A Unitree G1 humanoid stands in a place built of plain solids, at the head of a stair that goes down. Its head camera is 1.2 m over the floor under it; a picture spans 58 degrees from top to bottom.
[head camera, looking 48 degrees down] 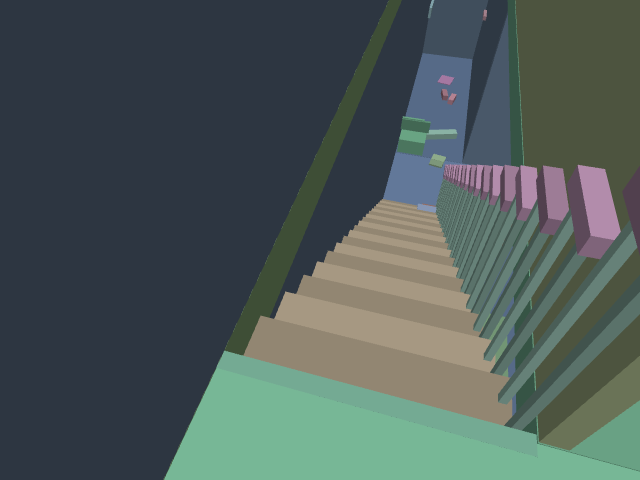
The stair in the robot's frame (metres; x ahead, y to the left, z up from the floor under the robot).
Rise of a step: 0.19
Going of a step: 0.25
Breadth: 0.90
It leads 16 degrees to the right of straight ahead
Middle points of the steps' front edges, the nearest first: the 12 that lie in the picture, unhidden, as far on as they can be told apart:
0.51 -0.14 0.00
0.75 -0.21 -0.19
0.99 -0.28 -0.38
1.24 -0.35 -0.57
1.48 -0.42 -0.76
1.72 -0.48 -0.95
1.96 -0.55 -1.14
2.21 -0.62 -1.33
2.45 -0.69 -1.52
2.69 -0.76 -1.71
2.93 -0.83 -1.90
3.18 -0.90 -2.09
